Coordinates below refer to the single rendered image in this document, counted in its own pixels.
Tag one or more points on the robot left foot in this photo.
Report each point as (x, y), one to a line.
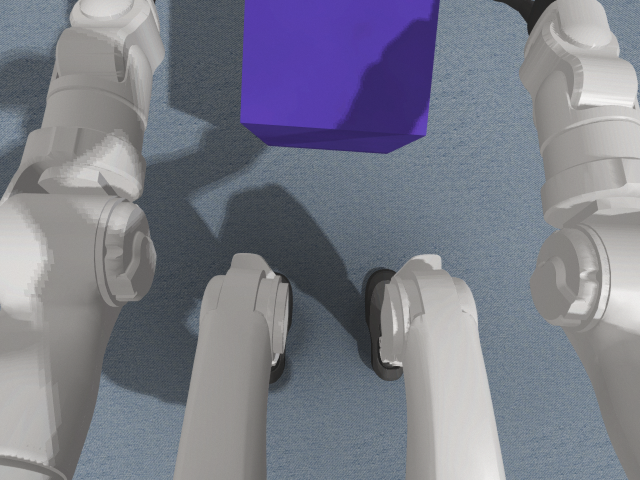
(276, 371)

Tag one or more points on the robot left forearm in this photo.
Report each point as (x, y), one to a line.
(91, 138)

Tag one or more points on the left robot upper arm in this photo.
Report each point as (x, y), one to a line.
(68, 264)

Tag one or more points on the right robot upper arm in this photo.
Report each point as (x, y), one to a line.
(587, 281)

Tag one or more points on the left robot shin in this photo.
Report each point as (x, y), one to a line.
(213, 289)

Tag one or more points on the robot right forearm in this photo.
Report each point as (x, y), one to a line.
(587, 116)

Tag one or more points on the robot right hand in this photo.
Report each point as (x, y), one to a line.
(530, 10)

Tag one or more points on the carton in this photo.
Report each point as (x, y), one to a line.
(345, 75)

